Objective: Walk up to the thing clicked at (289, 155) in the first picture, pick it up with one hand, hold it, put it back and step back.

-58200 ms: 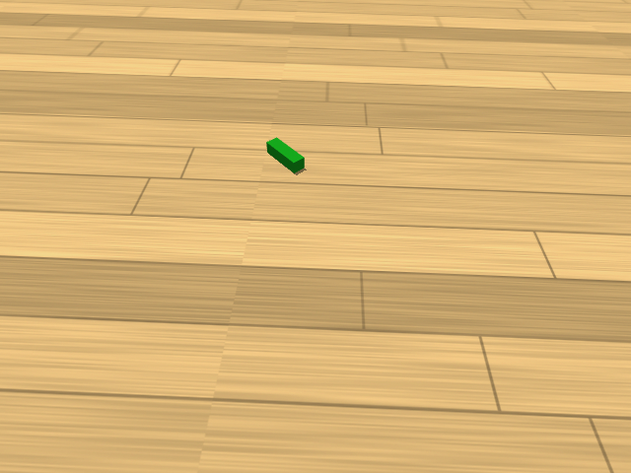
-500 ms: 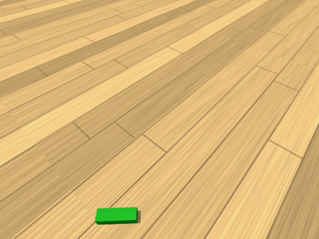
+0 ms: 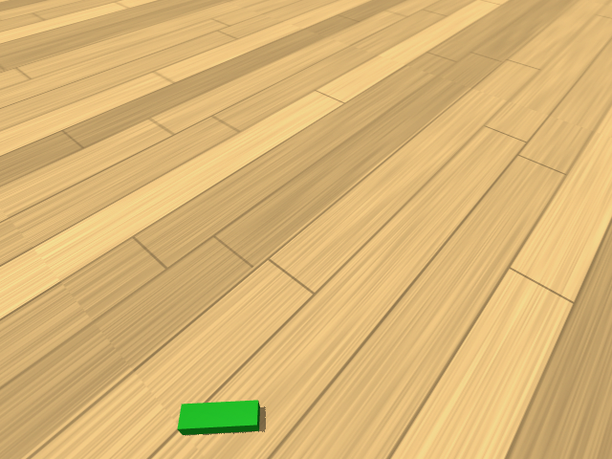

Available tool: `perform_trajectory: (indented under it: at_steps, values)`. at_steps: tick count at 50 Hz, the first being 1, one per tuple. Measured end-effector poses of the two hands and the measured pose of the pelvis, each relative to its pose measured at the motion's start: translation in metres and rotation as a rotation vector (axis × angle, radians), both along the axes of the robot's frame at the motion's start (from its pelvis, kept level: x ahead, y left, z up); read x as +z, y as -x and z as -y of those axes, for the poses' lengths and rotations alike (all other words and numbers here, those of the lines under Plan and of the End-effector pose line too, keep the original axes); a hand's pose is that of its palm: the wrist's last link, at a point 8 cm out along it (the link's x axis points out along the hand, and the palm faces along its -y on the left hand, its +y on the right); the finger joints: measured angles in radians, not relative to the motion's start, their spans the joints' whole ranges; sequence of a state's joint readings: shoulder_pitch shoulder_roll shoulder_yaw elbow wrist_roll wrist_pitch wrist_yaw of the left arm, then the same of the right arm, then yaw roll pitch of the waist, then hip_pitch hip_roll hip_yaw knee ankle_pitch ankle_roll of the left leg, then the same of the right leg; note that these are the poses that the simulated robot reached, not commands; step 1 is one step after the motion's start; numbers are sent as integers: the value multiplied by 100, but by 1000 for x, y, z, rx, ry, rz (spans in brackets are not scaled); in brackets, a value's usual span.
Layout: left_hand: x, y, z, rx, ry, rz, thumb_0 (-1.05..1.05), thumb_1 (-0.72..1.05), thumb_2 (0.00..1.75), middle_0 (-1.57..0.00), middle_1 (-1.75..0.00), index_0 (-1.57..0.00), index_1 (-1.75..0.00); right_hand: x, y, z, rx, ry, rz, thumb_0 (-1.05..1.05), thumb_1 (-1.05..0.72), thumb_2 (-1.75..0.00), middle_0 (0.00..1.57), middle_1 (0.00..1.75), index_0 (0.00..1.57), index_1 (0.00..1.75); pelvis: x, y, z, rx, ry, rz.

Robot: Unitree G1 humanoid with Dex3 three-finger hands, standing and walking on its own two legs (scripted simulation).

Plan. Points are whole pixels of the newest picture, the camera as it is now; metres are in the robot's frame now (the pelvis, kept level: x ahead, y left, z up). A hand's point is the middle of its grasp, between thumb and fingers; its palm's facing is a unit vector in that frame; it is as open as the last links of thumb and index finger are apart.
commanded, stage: stand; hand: left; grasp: from above
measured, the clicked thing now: (220, 417) +0.38 +0.27 -0.75
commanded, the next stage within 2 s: step back in 0.06 s
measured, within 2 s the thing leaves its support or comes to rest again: neither
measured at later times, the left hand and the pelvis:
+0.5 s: hand out of the picture +0.08 +0.30 -0.18, palm faces -0.07 -0.92 -0.38, open 7.4 cm; pelvis -0.07 +0.04 -0.02, yaw -1 degrees
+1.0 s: hand out of the picture -0.06 +0.28 -0.15, palm faces -0.05 -0.91 -0.41, open 7.4 cm; pelvis -0.19 +0.03 -0.02, yaw -3 degrees
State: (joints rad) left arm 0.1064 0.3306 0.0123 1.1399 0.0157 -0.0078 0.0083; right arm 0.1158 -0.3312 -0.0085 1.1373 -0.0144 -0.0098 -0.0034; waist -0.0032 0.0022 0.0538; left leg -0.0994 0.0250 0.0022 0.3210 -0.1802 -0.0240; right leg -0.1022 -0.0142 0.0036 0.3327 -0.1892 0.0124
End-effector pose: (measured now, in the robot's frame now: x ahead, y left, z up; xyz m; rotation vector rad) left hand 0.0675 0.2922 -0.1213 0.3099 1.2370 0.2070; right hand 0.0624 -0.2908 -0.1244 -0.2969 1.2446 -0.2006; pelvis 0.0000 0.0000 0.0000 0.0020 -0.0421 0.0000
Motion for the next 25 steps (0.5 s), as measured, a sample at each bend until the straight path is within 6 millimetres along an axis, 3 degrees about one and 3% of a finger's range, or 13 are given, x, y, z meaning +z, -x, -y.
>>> perform_trajectory:
  at_steps: [5, 12, 19, 25]
  values:
    - [0, -1, -2, 4, 1, 7, 1, 90, 89, -20, -30, -20, -30, 0, 1, 2, -6, 0, -4, 0, -90, -89, 20, 30, 20, 30, -1, 4, 0, -1, 2, -8]
    - [-6, -2, -24, -23, -34, 23, 1, 90, 89, -21, -30, -20, -30, -2, 8, 11, -12, 45, 2, 0, -90, -89, 20, 30, 20, 30, -12, 29, -10, -6, 12, -19]
    - [-22, -17, -55, -64, -49, 83, 1, 90, 89, -20, -30, -20, -30, 2, 46, -2, -9, 110, -24, 0, -90, -89, 20, 30, 20, 29, -25, 52, -35, -12, 9, -23]
    - [-19, -5, -54, -91, -35, 84, 1, 91, 90, -20, -30, -20, -30, 11, 80, -16, -20, 116, -44, 0, -90, -89, 20, 30, 20, 30, -16, 73, -40, -23, 26, -28]
